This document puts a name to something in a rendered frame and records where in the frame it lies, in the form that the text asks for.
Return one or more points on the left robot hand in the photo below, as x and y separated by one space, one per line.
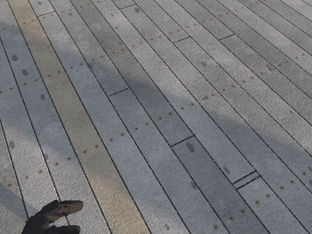
40 222

